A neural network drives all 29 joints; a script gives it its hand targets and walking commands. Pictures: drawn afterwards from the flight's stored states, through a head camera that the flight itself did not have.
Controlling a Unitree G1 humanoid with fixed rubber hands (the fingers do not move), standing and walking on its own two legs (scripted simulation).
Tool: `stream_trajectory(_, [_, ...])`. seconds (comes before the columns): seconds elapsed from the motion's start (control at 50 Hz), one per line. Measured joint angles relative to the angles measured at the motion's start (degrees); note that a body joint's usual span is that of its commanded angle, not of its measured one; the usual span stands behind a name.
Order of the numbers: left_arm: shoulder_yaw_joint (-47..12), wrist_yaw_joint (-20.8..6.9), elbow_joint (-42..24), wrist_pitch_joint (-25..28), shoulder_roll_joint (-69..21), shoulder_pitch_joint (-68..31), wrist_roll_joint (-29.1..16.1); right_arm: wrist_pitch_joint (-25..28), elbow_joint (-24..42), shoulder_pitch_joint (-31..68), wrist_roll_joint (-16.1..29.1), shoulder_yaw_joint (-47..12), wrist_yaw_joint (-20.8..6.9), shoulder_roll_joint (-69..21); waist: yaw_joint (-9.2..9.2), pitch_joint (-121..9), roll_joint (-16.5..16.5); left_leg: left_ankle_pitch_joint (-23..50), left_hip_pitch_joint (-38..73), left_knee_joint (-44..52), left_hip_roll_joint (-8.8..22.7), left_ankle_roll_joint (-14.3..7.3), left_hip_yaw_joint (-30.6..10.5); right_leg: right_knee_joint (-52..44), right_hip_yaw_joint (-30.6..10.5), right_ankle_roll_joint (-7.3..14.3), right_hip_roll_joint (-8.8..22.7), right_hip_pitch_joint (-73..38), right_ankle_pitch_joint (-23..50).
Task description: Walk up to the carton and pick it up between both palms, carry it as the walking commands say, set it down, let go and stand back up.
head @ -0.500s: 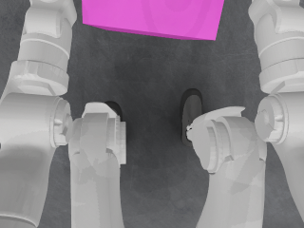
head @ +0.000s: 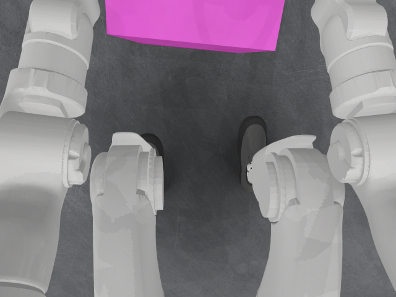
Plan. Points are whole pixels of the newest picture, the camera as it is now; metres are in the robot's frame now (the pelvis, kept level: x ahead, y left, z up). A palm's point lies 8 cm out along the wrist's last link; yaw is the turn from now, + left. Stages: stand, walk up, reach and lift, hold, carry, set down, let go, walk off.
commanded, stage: reach and lift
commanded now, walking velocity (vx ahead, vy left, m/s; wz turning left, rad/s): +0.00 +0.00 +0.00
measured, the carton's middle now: out of the picture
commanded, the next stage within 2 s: none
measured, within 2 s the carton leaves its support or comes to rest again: leaves its support in 0.88 s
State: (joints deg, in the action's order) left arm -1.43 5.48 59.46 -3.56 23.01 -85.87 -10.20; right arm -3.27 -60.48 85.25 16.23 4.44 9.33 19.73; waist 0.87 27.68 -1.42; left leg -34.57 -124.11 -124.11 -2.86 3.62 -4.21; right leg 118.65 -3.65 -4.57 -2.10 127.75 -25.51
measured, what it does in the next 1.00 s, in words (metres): stands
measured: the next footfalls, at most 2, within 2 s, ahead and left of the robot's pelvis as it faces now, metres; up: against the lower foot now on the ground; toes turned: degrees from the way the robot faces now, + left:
none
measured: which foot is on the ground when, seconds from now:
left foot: down 0.00-1.00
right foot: down 0.00-1.00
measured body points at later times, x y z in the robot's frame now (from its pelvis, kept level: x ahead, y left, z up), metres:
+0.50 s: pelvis +0.00 +0.00 +0.00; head +0.39 +0.01 +0.22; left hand +0.57 +0.16 -0.20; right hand +0.57 -0.15 -0.19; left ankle +0.11 +0.13 -0.35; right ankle +0.15 -0.14 -0.35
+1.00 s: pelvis -0.01 +0.00 +0.00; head +0.37 +0.01 +0.22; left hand +0.57 +0.15 -0.18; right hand +0.58 -0.15 -0.16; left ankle +0.11 +0.13 -0.35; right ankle +0.15 -0.14 -0.35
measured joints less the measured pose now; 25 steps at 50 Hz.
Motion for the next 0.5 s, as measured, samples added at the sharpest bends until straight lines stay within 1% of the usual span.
stream_trajectory(0.12, [-0.63,-0.30,0.31,0.02,0.01,-0.50,0.00,0.00,-2.65,2.52,0.00,0.25,0.01,-2.56,0.00,0.00,0.04,-0.01,0.00,0.00,0.00,0.00,0.00,0.00,0.00,0.03,0.00,-0.01,-0.02])
stream_trajectory(0.3, [-0.58,-0.69,0.51,-0.12,-0.11,-0.73,-0.01,0.42,-3.72,3.15,-1.04,1.81,0.24,-3.32,0.00,0.00,0.04,-0.01,0.00,0.00,0.00,0.00,0.01,0.00,0.00,0.10,0.00,-0.02,-0.03])
stream_trajectory(0.46, [4.71,-3.10,1.25,-2.15,-1.25,-1.58,0.13,-0.32,-4.08,3.90,-4.31,6.18,0.21,-4.46,0.00,-0.13,-0.09,-0.01,-0.17,-0.05,0.00,0.00,0.01,0.03,0.00,0.12,0.00,0.11,-0.07])
stream_trajectory(0.5, [5.64,-3.72,1.25,-2.77,-1.39,-1.72,0.19,-0.66,-4.08,3.97,-5.26,7.57,-0.15,-4.67,0.00,-0.25,-0.18,-0.05,-0.30,-0.18,-0.01,0.00,0.01,0.16,0.00,0.16,0.00,0.25,-0.11])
